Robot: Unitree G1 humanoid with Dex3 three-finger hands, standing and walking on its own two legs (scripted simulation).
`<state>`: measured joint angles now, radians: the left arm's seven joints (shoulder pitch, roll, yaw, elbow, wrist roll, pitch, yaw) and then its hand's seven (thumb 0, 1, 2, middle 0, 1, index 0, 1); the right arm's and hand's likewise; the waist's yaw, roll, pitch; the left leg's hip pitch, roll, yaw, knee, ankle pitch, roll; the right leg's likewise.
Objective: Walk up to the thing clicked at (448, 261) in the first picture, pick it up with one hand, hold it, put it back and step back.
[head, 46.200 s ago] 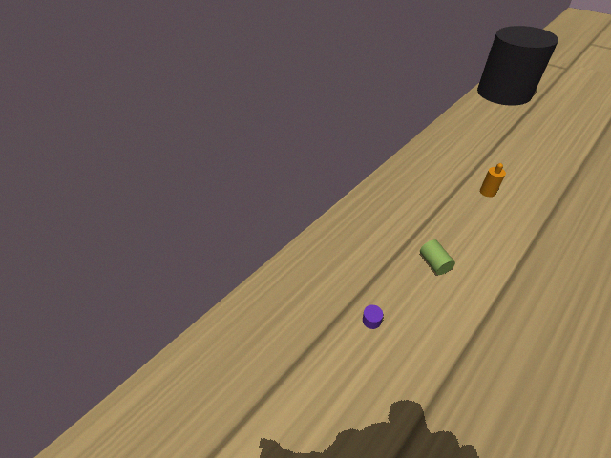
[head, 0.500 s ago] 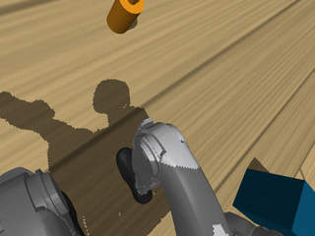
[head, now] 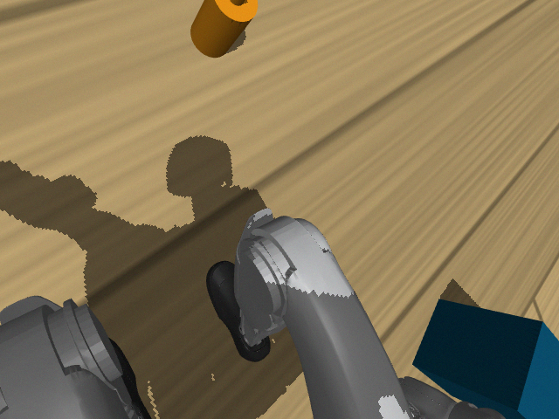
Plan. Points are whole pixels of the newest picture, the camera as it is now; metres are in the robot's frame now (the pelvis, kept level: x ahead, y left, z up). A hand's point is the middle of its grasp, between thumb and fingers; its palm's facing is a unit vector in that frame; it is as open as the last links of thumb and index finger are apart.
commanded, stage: open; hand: left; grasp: from above
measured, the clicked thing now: out of the picture +0.43 +0.38 -0.28
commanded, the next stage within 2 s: withdraw in 0.36 s
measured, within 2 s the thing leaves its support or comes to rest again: rests again in 1.00 s
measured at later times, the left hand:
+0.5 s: hand out of the picture +0.42 +0.38 -0.26, palm faces +0.10 -0.41 -0.91, open 11.8 cm
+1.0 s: hand out of the picture +0.42 +0.42 -0.14, palm faces -0.18 -0.37 -0.91, open 13.4 cm
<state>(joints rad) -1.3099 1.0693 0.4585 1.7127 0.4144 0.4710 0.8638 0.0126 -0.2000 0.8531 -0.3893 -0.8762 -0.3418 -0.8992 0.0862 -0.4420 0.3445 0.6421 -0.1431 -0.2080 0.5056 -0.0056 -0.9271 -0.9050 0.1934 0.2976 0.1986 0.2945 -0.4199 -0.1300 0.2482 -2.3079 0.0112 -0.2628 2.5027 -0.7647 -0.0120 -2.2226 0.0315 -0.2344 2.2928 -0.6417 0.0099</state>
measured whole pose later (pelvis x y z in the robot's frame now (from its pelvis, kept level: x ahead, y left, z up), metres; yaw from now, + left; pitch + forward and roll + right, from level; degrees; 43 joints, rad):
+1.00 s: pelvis +0.00 +0.00 +0.01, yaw +4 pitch +34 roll -11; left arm -1.15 0.82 0.14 1.48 0.71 0.51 0.42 0.00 -0.41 0.91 -0.19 -0.94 -0.19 -0.94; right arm 0.17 -0.34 0.17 0.77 -0.07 -0.21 0.40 0.00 -0.92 -0.90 0.19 0.30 0.20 0.29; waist -0.27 0.03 0.01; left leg -2.29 0.01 -0.16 2.43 -0.75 0.01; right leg -2.23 0.01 -0.15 2.28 -0.67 0.02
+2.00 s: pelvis -0.01 +0.01 +0.16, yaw +10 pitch +32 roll -7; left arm -0.36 0.59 0.02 0.59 0.55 0.03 -0.08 0.01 0.50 0.93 -0.24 -0.45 -0.22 -0.47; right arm 0.14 -0.29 0.02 0.58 0.01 -0.01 0.02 0.00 -0.90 -0.89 0.20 0.30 0.21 0.29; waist -0.06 0.04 -0.18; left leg -1.85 0.00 -0.07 1.94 -0.65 0.04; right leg -1.80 0.00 -0.07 1.84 -0.59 0.03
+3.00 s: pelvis +0.08 +0.02 +0.39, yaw +16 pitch +10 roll -2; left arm 0.50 0.22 0.03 -0.09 -0.05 0.43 0.01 0.01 0.69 0.77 -0.18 -0.26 -0.18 -0.26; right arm 0.27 -0.22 0.04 0.51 0.01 -0.22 -0.18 0.01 -0.90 -0.90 0.20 0.30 0.21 0.30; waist -0.03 0.05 -0.15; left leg -0.67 0.00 -0.05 0.99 -0.50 0.01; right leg -0.64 0.00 -0.06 0.92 -0.46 0.00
